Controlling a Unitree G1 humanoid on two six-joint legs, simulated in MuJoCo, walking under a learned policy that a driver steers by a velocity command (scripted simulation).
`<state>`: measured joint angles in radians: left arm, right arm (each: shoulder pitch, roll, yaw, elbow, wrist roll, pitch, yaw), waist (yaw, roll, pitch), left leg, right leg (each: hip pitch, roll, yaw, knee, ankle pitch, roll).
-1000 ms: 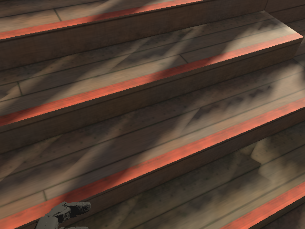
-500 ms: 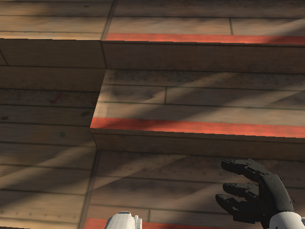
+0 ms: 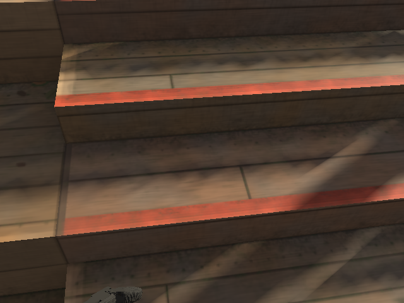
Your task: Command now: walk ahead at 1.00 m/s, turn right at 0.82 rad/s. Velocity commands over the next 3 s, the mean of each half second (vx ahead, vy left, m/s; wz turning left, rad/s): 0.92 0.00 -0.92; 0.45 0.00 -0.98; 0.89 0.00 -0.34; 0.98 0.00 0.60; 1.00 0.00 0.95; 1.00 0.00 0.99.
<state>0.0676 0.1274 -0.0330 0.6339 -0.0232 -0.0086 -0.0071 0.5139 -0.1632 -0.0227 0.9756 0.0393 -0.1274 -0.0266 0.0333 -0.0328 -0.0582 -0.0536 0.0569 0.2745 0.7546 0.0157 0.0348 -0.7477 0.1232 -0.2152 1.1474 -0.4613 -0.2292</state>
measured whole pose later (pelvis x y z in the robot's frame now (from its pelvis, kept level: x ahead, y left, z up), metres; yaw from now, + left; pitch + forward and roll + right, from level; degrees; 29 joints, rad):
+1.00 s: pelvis +0.72 -0.08 +0.26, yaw -59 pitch +3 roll -1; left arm 0.48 0.29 0.11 0.93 0.02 -0.05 -0.04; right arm 0.10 -0.13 0.07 0.45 -0.02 -0.04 -0.05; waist 0.02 -0.03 -0.06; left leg -0.79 0.03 -0.04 1.38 -0.72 -0.02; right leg -0.33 0.06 0.32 0.87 -0.28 -0.06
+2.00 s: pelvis +1.01 -0.78 +0.43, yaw -47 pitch +1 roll +4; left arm 0.26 0.20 0.01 0.71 0.03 -0.07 0.00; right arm 0.22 -0.24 -0.04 0.79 -0.02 -0.03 -0.08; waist -0.10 0.05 -0.02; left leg -0.64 -0.21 0.15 1.18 -0.61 0.26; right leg -0.46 0.01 0.09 1.57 -0.41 0.05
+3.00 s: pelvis +1.66 -1.23 +0.65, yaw +10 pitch +3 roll -4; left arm 0.30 0.26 0.09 0.81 0.05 -0.10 0.00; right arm 0.13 -0.30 -0.09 0.60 -0.03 -0.07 0.02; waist 0.01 0.09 -0.08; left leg -0.76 -0.06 -0.02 1.93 -0.22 0.14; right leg -0.38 -0.04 -0.16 0.74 -0.40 0.03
